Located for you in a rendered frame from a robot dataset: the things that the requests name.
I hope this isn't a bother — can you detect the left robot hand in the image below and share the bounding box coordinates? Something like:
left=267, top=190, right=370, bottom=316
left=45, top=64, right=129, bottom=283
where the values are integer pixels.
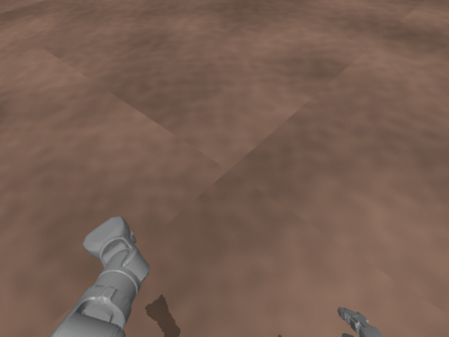
left=83, top=216, right=136, bottom=259

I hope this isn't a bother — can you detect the left robot arm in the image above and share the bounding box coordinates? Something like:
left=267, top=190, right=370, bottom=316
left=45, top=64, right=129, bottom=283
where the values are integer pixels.
left=50, top=236, right=149, bottom=337

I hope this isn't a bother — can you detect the right robot hand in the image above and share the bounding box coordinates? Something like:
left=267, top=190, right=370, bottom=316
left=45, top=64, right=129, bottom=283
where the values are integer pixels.
left=337, top=307, right=383, bottom=337

